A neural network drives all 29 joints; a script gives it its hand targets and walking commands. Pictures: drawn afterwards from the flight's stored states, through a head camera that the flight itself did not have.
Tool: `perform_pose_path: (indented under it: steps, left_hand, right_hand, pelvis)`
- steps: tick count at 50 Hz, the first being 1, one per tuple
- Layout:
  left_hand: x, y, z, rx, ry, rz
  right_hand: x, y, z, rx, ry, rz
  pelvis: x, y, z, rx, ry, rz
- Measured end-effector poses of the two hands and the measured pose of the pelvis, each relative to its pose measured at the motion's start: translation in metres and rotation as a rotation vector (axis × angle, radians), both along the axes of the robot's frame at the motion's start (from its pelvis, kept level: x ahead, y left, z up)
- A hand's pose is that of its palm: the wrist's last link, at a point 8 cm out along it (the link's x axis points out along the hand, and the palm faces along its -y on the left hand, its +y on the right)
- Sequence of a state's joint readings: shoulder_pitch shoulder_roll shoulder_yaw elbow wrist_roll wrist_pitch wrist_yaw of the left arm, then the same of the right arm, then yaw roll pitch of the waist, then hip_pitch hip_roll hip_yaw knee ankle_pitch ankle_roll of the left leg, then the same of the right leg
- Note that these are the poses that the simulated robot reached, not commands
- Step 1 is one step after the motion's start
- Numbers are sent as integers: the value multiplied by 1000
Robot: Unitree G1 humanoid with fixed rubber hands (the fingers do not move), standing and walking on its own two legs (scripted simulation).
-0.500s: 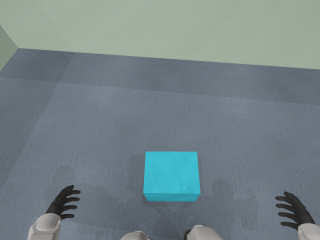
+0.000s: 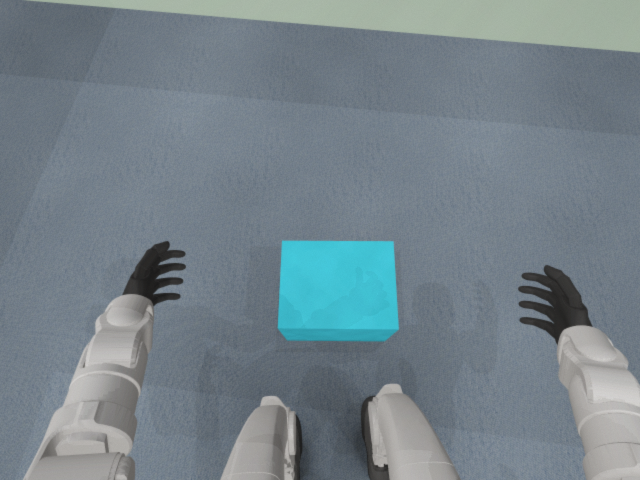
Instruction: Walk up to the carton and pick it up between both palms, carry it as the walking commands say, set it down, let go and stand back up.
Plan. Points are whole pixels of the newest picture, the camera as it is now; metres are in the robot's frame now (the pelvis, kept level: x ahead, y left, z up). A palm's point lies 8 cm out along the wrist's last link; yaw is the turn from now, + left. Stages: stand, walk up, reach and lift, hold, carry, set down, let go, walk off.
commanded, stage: reach and lift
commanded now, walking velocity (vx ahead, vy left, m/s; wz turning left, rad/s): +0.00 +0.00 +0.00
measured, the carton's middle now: (336, 294) +0.46 -0.03 -0.59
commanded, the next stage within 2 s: none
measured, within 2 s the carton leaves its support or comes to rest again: neither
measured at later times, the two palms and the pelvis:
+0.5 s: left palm (192, 232) +0.46 +0.20 -0.14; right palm (502, 237) +0.43 -0.27 -0.14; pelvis -0.03 -0.01 -0.05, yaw +2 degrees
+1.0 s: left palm (213, 236) +0.49 +0.20 -0.22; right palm (477, 238) +0.46 -0.27 -0.21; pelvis -0.02 +0.00 -0.11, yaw +2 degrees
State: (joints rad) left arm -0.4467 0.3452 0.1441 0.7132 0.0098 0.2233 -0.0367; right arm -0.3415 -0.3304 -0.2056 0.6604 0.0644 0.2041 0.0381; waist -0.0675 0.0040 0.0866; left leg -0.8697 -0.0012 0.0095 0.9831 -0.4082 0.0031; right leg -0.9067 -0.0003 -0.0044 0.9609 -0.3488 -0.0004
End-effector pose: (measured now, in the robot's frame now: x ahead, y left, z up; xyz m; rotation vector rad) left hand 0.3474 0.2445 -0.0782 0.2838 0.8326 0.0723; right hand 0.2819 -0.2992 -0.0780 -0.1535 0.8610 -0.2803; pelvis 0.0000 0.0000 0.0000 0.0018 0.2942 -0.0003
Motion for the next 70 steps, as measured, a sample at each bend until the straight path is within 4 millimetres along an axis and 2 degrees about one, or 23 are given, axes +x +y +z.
perform_pose_path:
  steps: [7, 14, 23, 32, 39, 44, 49, 59, 70]
  left_hand:
    - [30, -8, -14, -43, -33, 16]
    - [62, -20, -32, -89, -73, 32]
    - [105, -38, -55, -144, -135, 46]
    - [142, -45, -70, -174, -190, 46]
    - [143, -45, -87, -185, -191, 49]
    - [140, -44, -108, -186, -173, 53]
    - [141, -47, -138, -185, -170, 49]
    - [136, -49, -212, -169, -177, 58]
    - [140, -51, -266, -168, -172, 69]
  right_hand:
    - [43, 9, -15, 29, -54, 13]
    - [86, 18, -34, 64, -103, 20]
    - [135, 26, -54, 99, -169, 21]
    - [177, 33, -67, 117, -230, 28]
    - [178, 32, -80, 116, -233, 30]
    - [173, 30, -99, 117, -216, 29]
    - [174, 31, -129, 115, -208, 31]
    - [174, 33, -201, 100, -211, 38]
    - [178, 33, -262, 107, -199, 26]
  pelvis:
    - [-19, -4, -13, 5, 77, 7]
    - [-28, -7, -26, 7, 184, 18]
    - [-27, -10, -43, 9, 330, 23]
    - [-21, -9, -56, 6, 453, 24]
    - [-15, -5, -61, 4, 521, 23]
    - [-16, -2, -76, 4, 553, 23]
    - [-22, 0, -104, 2, 572, 24]
    - [-42, 0, -170, -2, 566, 18]
    - [-57, -4, -227, 3, 523, 14]
